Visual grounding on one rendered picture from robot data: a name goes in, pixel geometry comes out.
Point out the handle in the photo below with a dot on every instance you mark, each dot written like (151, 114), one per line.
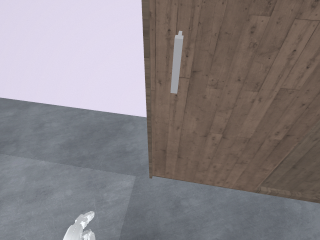
(177, 54)

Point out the robot left hand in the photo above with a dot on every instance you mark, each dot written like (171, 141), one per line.
(75, 232)

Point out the wardrobe door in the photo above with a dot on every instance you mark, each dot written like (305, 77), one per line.
(299, 171)
(248, 88)

